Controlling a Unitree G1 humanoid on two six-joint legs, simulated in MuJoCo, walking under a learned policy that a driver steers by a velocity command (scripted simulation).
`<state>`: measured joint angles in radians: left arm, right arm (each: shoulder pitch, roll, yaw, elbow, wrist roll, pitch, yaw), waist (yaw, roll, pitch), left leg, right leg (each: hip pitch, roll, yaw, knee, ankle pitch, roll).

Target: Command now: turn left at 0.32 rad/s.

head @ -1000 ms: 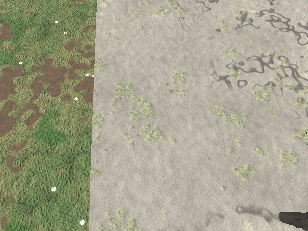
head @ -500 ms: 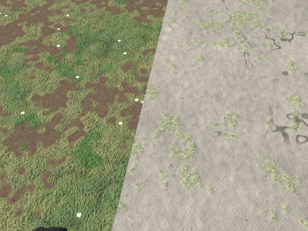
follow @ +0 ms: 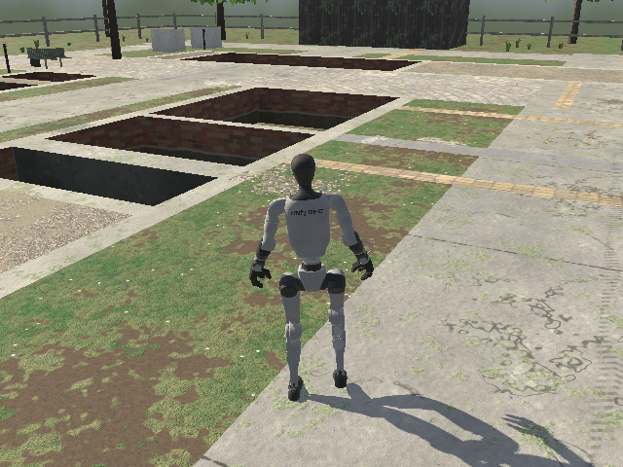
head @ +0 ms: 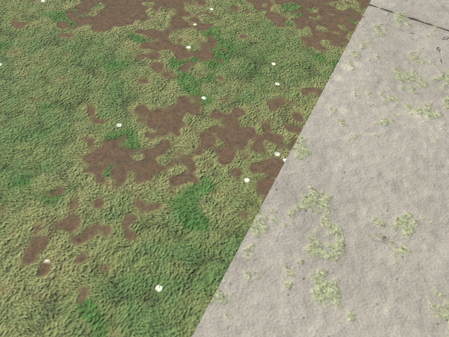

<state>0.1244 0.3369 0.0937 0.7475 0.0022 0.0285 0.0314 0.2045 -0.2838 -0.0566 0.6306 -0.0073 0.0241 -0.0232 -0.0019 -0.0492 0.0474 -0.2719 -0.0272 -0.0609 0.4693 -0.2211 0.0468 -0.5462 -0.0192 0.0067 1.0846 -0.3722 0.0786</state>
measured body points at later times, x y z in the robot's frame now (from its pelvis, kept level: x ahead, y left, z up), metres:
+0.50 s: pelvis +0.08 +0.01 +0.00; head +0.09 +0.01 +0.45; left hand +0.07 +0.29 -0.12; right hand +0.26 -0.24 -0.10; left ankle +0.14 +0.14 -0.71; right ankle +0.00 -0.14 -0.74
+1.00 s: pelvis +0.20 +0.07 +0.00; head +0.23 +0.10 +0.44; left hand +0.31 +0.38 -0.10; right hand +0.41 -0.17 -0.09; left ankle +0.19 +0.15 -0.74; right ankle +0.32 -0.06 -0.71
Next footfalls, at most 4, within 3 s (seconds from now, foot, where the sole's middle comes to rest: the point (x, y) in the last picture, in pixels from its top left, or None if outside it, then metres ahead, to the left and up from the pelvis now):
0.24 right None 0.04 -0.14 -0.78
0.60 left None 0.22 0.16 -0.78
1.10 right None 0.35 -0.02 -0.78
1.54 left None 0.22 0.22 -0.78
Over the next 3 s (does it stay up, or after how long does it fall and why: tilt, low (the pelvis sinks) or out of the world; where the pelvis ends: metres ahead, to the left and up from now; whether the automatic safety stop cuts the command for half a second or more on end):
stays up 0.50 0.49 0.00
